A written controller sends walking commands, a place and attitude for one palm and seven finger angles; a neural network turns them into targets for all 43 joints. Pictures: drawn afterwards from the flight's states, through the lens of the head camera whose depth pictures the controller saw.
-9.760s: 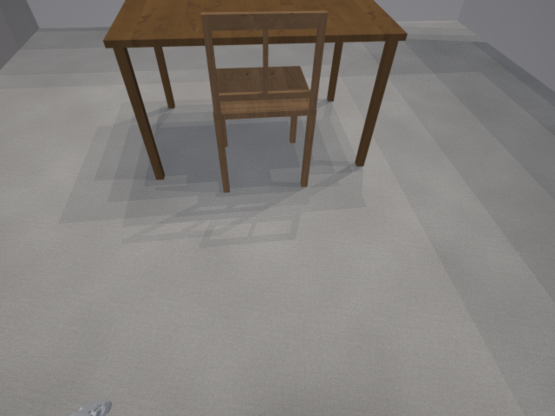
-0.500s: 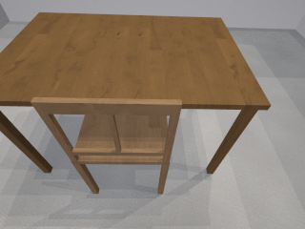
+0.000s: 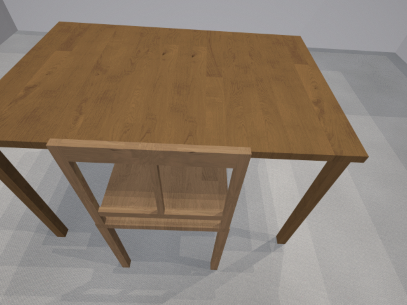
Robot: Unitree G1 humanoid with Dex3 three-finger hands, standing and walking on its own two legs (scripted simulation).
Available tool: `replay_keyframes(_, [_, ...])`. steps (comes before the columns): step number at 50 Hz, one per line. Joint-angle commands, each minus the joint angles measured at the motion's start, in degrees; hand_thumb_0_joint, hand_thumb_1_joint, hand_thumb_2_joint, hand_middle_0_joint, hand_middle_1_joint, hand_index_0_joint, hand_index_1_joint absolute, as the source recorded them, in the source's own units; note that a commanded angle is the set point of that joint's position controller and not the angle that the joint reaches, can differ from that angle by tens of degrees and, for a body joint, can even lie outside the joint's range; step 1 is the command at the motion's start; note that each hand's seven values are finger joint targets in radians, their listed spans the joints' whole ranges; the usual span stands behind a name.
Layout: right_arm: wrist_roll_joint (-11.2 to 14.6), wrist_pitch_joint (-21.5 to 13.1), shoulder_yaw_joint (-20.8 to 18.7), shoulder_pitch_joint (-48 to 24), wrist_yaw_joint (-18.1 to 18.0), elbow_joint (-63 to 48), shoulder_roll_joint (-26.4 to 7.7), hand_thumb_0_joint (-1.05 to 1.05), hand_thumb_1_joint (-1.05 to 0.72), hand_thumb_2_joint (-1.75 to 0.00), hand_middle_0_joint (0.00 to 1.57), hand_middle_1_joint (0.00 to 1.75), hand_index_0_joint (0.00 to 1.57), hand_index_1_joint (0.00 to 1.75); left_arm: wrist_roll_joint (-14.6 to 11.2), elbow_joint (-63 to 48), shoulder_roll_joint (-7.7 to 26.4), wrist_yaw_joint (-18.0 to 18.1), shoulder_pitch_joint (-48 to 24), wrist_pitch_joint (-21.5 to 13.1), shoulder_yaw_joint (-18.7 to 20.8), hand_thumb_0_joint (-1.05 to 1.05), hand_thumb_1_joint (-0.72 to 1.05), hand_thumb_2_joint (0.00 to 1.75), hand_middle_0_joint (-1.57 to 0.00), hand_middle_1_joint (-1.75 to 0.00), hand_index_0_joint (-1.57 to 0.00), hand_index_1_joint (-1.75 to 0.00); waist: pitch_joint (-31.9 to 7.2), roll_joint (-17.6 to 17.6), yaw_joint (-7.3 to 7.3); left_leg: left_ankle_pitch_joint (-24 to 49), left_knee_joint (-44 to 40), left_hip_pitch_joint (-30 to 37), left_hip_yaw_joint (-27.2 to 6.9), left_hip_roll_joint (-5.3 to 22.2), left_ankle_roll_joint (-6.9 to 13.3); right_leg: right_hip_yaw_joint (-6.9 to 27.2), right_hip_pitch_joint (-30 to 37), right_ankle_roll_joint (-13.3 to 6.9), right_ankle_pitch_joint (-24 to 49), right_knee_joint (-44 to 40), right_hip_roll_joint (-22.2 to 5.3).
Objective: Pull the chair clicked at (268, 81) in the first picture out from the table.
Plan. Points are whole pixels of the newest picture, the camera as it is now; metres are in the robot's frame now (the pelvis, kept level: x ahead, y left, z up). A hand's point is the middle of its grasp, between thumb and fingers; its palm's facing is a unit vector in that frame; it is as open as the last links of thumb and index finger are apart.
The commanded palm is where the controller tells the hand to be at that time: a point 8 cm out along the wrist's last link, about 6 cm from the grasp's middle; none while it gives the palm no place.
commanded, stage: come to a stop and stand still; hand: left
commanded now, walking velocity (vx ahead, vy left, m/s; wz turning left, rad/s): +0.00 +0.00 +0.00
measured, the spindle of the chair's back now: (158, 190) +0.41 +0.15 -0.10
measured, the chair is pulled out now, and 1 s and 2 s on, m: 0.00 0.00 0.00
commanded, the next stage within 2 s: look again from close up in 0.06 s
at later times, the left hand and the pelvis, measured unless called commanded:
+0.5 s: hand out of the picture -0.01 +0.17 -0.18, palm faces +0.01 -0.98 -0.18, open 7.4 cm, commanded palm none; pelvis +0.00 +0.00 +0.00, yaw +0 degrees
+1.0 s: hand out of the picture -0.03 +0.15 -0.18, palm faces +0.02 -0.99 -0.17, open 7.4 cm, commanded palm +0.09 +0.20 -0.07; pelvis +0.00 -0.01 +0.00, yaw +0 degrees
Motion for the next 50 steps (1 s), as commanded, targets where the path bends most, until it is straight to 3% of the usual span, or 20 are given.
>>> replay_keyframes(1, [0.2,-0.54,-1.11,3.29,-0.24,-1.21,-6.54,0.0,-0.9,-0.9,0.2,0.3,0.2,0.3,-0.23,-1.4,5.56,0.18,4.04,-0.87,0.78,0.0,0.9,0.9,-0.2,-0.3,-0.2,-0.3,0.72,1.3,-0.5,20.98,-4.08,4.68,-8.54,8.77,-0.53,3.92,-4.82,-1.64,13.48,-3.6,-4.51])
replay_keyframes(4, [0.2,-0.49,-1.05,3.11,-0.17,-0.78,-6.33,0.0,-0.9,-0.9,0.2,0.3,0.2,0.3,-0.22,-1.27,5.41,0.14,4.39,-0.78,0.6,0.0,0.9,0.9,-0.2,-0.3,-0.2,-0.3,2.09,1.47,-0.33,18.81,-5.13,4.08,-8.7,8.65,-0.51,3.89,-5.27,-1.58,11.77,-4.11,-4.48])
replay_keyframes(23, [0.32,-0.71,-0.85,5.12,-0.26,1.24,-5.5,0.0,-0.9,-0.9,0.2,0.3,0.2,0.3,-0.51,-0.72,5.04,0.1,5.43,-1.03,0.41,0.0,0.9,0.9,-0.2,-0.3,-0.2,-0.3,0.87,1.63,-0.25,20.94,-5.25,5.31,-8.46,8.51,-0.56,3.89,-3.62,-1.82,13.9,-4.95,-4.68])
replay_keyframes(33, [0.37,-0.49,-0.8,5.84,-0.19,1.93,-4.81,0.0,-0.9,-0.9,0.2,0.3,0.2,0.3,-0.53,-0.38,4.44,0.04,5.64,-0.91,0.25,0.0,0.9,0.9,-0.2,-0.3,-0.2,-0.3,3.58,1.21,-0.32,15.64,-6.45,3.31,-8.65,8.17,-0.69,4.09,-4.68,-1.92,10.87,-5.95,-4.58])
replay_keyframes(44, [0.38,-0.65,-0.85,6.48,-0.28,2.19,-4.36,0.0,-0.9,-0.9,0.2,0.3,0.2,0.3,-0.51,-0.11,4.0,0.04,6.22,-0.98,0.31,0.0,0.9,0.9,-0.2,-0.3,-0.2,-0.3,2.34,2.13,-0.49,16.45,-6.74,4.78,-8.66,8.46,-0.71,4.08,-4.96,-1.93,11.04,-6.02,-4.52])
replay_keyframes(49, [0.36,-0.51,-0.86,6.46,-0.25,2.28,-4.03,0.0,-0.9,-0.9,0.2,0.3,0.2,0.3,-0.47,0.05,3.64,0.0,6.43,-0.93,0.27,0.0,0.9,0.9,-0.2,-0.3,-0.2,-0.3,3.8,1.67,-0.48,13.97,-7.2,3.75,-8.76,8.3,-0.8,4.23,-5.66,-2.06,10.07,-6.39,-4.41])
replay_keyframes(50, [0.15,-0.82,-0.56,3.48,0.27,-2.17,-6.5,0.0,-0.9,-0.9,0.2,0.3,0.2,0.3,0.94,0.74,4.68,1.81,6.57,-2.88,0.21,0.0,0.9,0.9,-0.2,-0.3,-0.2,-0.3,6.49,3.98,-0.43,29.14,4.09,-1.9,-8.33,8.87,-2.67,5.42,-8.11,-1.61,25.75,-4.92,-6.09])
